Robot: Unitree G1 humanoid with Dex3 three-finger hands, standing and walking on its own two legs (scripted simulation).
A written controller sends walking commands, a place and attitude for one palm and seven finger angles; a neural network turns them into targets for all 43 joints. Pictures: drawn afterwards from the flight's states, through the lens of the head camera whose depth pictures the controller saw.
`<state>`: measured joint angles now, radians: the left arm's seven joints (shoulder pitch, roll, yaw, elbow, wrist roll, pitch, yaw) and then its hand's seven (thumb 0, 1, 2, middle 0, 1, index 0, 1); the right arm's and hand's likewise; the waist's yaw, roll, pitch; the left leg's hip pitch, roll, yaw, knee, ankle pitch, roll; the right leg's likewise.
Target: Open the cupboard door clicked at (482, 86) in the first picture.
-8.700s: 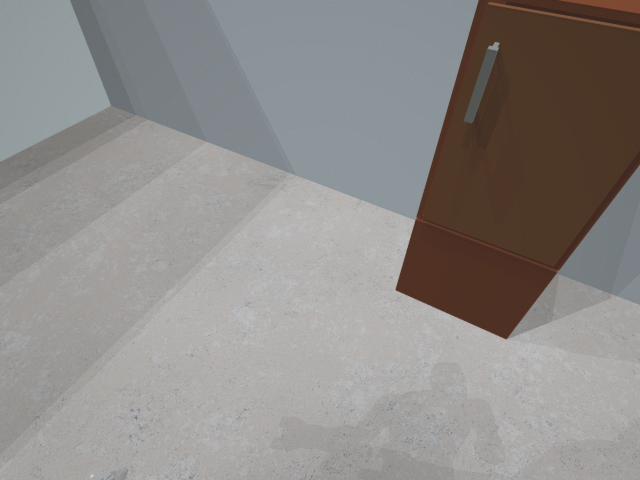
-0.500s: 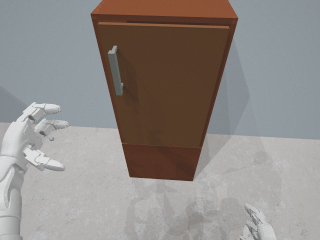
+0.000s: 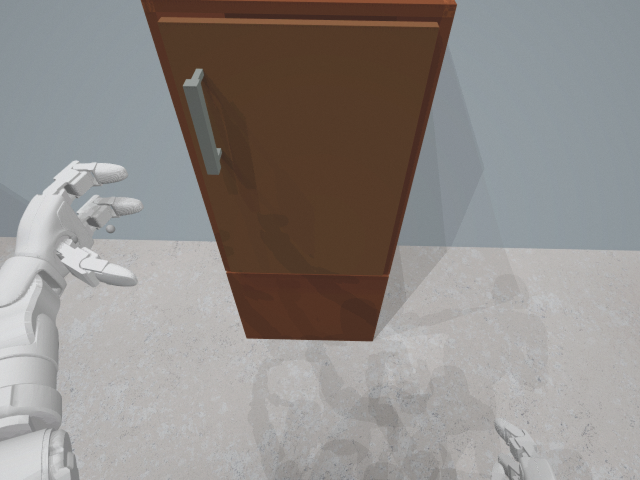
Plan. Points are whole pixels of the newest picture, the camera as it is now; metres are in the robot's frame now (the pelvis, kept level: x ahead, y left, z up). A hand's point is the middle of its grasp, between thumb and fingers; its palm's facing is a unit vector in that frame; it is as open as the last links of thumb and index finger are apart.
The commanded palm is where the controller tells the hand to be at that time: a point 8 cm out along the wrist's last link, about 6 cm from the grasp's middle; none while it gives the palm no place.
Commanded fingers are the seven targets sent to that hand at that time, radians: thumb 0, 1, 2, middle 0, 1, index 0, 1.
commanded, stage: move the hooked fingers beside the handle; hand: left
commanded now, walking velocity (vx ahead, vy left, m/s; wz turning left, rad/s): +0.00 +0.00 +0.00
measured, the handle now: (206, 124) +0.60 +0.21 +0.12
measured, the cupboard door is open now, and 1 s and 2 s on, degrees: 0 0 0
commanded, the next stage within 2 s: none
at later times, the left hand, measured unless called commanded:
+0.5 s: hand (121, 193) +0.43 +0.28 +0.13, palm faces +0.00 -1.00 +0.02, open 14.0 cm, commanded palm +0.40 +0.33 +0.12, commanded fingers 0.00 -0.50 0.30 -0.30 -1.20 -0.30 -1.20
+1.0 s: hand (151, 162) +0.49 +0.27 +0.13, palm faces +0.02 -1.00 -0.01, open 14.0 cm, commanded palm +0.48 +0.32 +0.12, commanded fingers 0.00 -0.50 0.30 -0.30 -1.20 -0.30 -1.20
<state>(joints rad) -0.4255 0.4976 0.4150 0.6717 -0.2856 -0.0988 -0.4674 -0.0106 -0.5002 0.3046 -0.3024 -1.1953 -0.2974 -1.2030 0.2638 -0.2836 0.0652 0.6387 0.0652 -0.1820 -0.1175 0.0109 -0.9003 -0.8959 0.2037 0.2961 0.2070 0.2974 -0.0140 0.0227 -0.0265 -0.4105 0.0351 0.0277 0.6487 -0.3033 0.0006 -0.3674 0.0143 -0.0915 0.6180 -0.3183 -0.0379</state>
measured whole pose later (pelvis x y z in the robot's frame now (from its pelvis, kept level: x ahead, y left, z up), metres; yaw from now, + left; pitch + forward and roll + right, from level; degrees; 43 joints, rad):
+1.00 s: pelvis +0.00 +0.03 -0.01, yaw -1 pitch +12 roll -2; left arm -0.93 0.65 0.43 1.22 -0.11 -0.24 -0.37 -0.01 -0.50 0.30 -0.30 -1.20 -0.30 -1.20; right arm 0.41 -0.29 0.05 0.66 0.02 -0.03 -0.06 0.01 -0.90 -0.90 0.20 0.30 0.21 0.30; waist -0.14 0.01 -0.05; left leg -0.62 0.03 0.05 0.75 -0.34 0.04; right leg -0.57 0.01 -0.07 0.68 -0.32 0.00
